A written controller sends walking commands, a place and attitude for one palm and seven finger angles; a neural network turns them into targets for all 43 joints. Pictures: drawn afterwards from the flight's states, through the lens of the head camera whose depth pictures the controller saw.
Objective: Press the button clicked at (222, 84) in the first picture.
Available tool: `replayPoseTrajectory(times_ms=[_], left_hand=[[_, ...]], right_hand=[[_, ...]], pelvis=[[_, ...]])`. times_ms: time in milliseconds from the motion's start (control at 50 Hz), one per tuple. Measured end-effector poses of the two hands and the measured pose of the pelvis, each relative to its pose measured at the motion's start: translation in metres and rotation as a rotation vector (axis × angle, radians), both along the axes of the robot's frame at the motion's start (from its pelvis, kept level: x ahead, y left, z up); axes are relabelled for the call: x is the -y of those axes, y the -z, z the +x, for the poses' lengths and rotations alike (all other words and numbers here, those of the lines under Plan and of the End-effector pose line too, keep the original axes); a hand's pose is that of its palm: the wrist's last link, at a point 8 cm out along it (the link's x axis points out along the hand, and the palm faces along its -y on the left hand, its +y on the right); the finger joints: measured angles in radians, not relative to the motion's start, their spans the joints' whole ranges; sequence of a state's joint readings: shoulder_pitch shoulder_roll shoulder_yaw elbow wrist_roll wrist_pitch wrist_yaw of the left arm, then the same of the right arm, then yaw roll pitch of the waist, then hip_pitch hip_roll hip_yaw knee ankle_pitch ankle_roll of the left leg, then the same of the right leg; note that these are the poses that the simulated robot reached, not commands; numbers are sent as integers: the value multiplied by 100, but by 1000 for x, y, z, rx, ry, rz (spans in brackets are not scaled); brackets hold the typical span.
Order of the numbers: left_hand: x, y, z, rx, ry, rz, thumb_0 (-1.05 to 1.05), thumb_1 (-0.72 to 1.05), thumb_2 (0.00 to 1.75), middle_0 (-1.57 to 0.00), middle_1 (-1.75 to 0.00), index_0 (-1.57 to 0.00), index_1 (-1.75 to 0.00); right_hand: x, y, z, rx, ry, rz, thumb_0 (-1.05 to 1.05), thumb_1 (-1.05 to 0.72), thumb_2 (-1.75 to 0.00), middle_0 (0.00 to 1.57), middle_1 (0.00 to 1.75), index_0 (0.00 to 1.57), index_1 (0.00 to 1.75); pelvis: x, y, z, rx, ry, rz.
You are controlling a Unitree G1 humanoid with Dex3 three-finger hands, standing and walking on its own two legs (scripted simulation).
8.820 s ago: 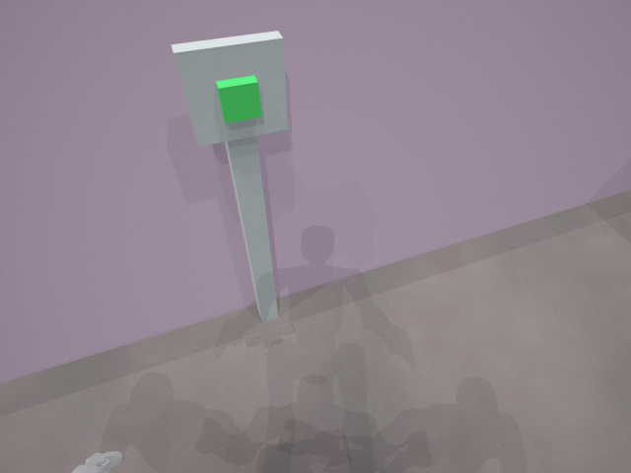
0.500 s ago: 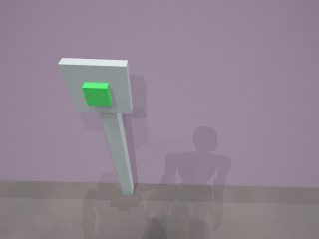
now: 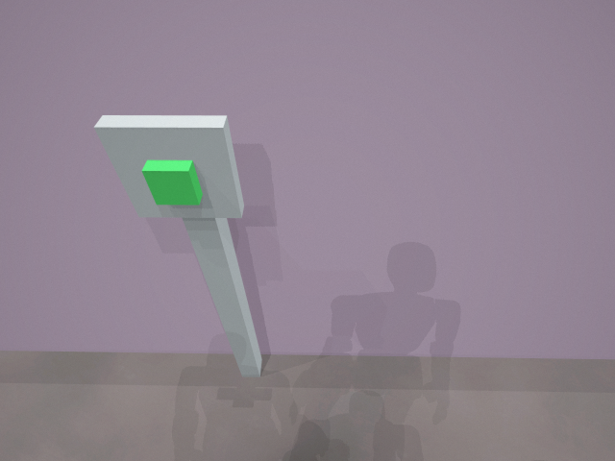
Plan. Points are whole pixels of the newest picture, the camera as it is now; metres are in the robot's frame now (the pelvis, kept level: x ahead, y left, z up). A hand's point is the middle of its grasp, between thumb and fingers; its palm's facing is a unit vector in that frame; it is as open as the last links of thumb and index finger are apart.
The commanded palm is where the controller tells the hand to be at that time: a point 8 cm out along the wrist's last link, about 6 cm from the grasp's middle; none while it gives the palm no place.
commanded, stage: look again from close up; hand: left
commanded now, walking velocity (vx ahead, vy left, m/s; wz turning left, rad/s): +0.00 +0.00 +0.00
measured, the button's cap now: (174, 181) +0.46 +0.23 +0.11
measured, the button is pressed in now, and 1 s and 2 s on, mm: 0 0 0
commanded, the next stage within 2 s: raise the hand and make a fist in 0.02 s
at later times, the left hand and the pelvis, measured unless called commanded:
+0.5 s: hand (200, 441) +0.15 +0.15 -0.03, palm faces +0.04 -1.00 +0.00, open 5.7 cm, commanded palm +0.11 +0.22 -0.03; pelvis -0.03 -0.04 -0.06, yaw +2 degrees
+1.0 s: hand (161, 416) +0.17 +0.18 +0.02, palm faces +0.08 -0.99 -0.06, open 3.1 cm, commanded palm +0.13 +0.23 +0.03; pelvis -0.03 -0.02 -0.05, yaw +3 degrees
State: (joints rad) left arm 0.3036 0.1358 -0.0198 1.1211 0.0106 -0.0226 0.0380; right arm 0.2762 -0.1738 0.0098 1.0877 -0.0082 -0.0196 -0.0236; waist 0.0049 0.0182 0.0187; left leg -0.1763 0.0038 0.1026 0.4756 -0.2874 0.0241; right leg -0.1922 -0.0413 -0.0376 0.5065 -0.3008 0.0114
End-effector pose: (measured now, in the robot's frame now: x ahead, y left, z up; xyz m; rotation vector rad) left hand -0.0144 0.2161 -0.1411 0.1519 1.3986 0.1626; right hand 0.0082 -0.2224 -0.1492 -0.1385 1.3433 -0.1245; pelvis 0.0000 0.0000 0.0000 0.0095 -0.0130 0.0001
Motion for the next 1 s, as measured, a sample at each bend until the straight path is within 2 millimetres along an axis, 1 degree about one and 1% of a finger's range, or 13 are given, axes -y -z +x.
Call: replayPoseTrajectory(times_ms=[140, 160, 220, 300, 360, 440, 520, 560, 640, 720, 800, 900, 1000], left_hand=[[10, 1, 11, 14, 8, 3, 1, 91, 90, -20, -30, -20, -30], [7, -4, 19, 54, -39, 14, 2, 92, 90, -20, -30, -20, -30], [-8, -51, 74, 433, -95, 98, 4, 95, 90, -22, -32, -22, -32], [-7, -123, 150, 943, -71, 108, 4, 95, 90, -27, -37, -26, -37], [4, -149, 178, 1243, -2, 25, 2, 94, 90, -32, -44, -32, -44], [19, -140, 170, 1411, 133, -98, 1, 92, 90, -41, -54, -41, -54], [14, -111, 137, 1321, 97, -124, 1, 91, 90, -52, -65, -52, -65], [7, -106, 120, 1290, 49, -84, 1, 90, 90, -58, -71, -57, -71], [-4, -120, 109, 1351, 35, -9, 2, 90, 90, -69, -83, -68, -83], [-3, -136, 127, 1422, 119, -42, 2, 90, 90, -79, -95, -79, -95], [-2, -143, 149, 1370, 172, -107, 2, 90, 90, -90, -107, -90, -107], [-11, -154, 158, 1319, 138, -90, 2, 90, 90, -104, -122, -103, -122], [-19, -168, 157, 1350, 134, -49, 2, 90, 90, -117, -136, -116, -136]], right_hand=[[10, -1, -2, -31, 5, 0, 1, -92, -90, 20, 30, 20, 30], [13, -3, 0, -5, 12, -10, 1, -93, -90, 20, 30, 20, 30], [26, -14, 23, 194, 20, -58, 1, -93, -90, 20, 30, 20, 30], [46, -26, 72, 448, -12, -92, 1, -92, -90, 20, 30, 20, 30], [58, -38, 112, 617, -43, -107, 1, -91, -90, 20, 30, 20, 30], [68, -55, 158, 797, -99, -122, 1, -91, -90, 20, 30, 20, 30], [66, -66, 189, 893, -152, -133, 1, -91, -90, 20, 30, 20, 30], [60, -67, 198, 912, -176, -129, 1, -91, -90, 20, 30, 20, 30], [41, -56, 198, 891, -229, -100, 1, -91, -90, 20, 30, 20, 30], [21, -35, 180, 816, -238, -47, 1, -91, -90, 20, 30, 20, 30], [10, -21, 150, 728, -177, -5, 1, -90, -90, 20, 30, 20, 30], [9, -19, 118, 656, -99, -9, 1, -90, -90, 21, 30, 20, 30], [18, -24, 106, 633, -93, -51, 1, -90, -90, 21, 30, 20, 30]], pelvis=[[12, 0, 3, -5, -1, -5], [13, 0, 2, -8, -2, -8], [17, 2, 2, -19, -13, 4], [20, 10, -7, -60, -49, -1], [26, 23, -15, -121, -37, 6], [34, 46, -26, -175, -28, 13], [39, 60, -30, -187, -39, 8], [40, 64, -31, -187, -49, -2], [41, 69, -33, -188, -70, -29], [39, 69, -37, -186, -79, -47], [34, 62, -38, -179, -69, -46], [25, 51, -33, -170, -51, -36], [17, 46, -30, -161, -46, -34]])
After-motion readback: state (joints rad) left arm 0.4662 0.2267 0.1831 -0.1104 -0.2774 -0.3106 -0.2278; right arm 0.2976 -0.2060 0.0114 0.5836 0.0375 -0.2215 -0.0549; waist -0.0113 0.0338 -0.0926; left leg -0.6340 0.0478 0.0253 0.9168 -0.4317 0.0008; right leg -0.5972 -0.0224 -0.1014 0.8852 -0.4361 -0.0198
